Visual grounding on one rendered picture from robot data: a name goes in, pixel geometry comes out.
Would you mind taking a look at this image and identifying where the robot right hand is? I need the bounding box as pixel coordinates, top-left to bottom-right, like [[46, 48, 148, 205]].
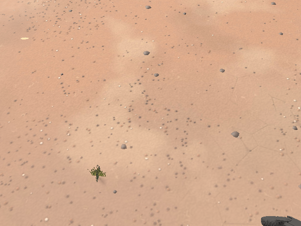
[[261, 216, 301, 226]]

